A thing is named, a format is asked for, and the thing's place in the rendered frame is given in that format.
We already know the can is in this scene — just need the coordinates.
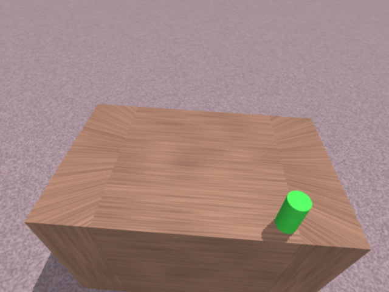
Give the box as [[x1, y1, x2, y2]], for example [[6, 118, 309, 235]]
[[275, 190, 312, 234]]

